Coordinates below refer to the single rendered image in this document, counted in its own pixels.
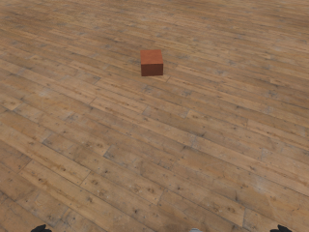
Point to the carton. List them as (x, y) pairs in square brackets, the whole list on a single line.
[(151, 62)]

